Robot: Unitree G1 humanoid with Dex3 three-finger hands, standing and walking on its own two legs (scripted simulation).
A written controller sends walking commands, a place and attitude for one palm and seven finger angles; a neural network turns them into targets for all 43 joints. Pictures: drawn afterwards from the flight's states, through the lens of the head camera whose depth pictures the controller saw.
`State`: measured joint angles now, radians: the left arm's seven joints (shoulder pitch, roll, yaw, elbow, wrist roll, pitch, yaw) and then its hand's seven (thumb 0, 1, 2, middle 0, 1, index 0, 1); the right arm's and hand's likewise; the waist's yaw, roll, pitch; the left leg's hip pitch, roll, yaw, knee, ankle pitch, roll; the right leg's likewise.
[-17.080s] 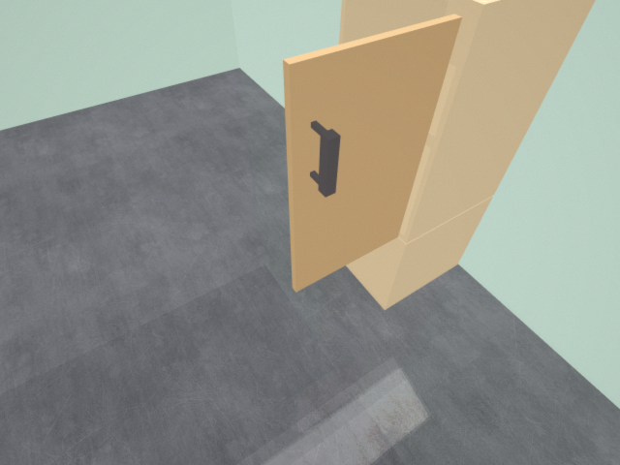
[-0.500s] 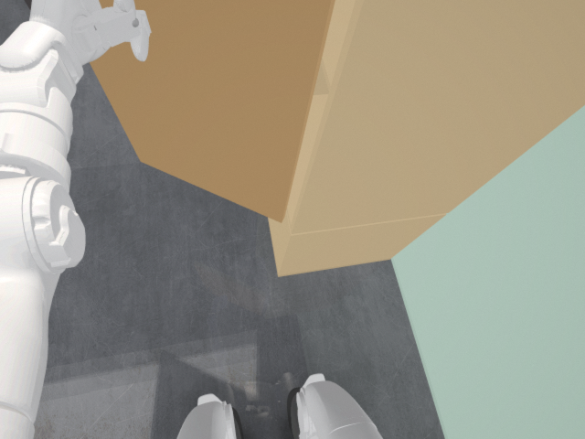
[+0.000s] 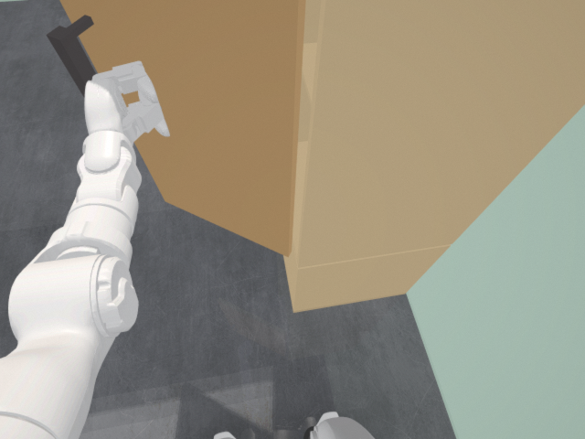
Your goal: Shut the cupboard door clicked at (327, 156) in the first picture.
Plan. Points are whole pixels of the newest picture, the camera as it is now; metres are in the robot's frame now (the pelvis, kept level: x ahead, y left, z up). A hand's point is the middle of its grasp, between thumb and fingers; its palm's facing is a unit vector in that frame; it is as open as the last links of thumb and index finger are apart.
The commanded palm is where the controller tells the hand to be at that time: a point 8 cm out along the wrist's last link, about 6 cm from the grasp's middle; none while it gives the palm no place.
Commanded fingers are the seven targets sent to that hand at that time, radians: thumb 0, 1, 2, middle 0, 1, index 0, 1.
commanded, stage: pull the fist back off the door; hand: left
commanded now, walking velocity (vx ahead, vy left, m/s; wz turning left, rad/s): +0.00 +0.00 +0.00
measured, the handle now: (92, 65) +0.64 +0.21 +0.11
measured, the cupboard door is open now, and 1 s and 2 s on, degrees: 54 54 54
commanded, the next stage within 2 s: draw the hand back to the body in 0.34 s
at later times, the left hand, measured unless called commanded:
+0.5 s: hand (150, 141) +0.47 +0.12 +0.12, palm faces +0.05 -1.00 +0.00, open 3.1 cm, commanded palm +0.43 +0.17 +0.12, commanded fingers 0.00 0.90 0.90 -1.30 -1.50 -1.30 -1.50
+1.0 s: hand (49, 236) +0.34 +0.19 +0.16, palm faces +0.07 -1.00 -0.04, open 3.1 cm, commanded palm +0.29 +0.24 +0.16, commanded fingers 0.00 0.90 0.90 -1.08 -1.26 -1.08 -1.26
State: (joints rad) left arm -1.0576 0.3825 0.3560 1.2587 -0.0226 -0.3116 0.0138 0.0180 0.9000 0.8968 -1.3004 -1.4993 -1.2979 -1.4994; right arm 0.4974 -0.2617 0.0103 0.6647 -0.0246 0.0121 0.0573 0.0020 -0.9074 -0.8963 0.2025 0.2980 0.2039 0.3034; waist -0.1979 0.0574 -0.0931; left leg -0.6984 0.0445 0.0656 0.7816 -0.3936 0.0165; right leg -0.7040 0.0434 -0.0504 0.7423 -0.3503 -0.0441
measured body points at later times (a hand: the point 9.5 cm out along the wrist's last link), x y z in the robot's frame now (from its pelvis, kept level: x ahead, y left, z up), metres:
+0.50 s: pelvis -0.02 +0.00 +0.00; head +0.05 +0.00 +0.45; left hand +0.47 +0.17 +0.13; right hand +0.04 -0.25 -0.12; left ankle -0.02 +0.11 -0.71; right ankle -0.01 -0.09 -0.71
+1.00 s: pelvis -0.01 +0.01 +0.03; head -0.02 +0.00 +0.48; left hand +0.33 +0.24 +0.16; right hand +0.14 -0.23 -0.07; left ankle -0.02 +0.11 -0.71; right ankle -0.01 -0.09 -0.71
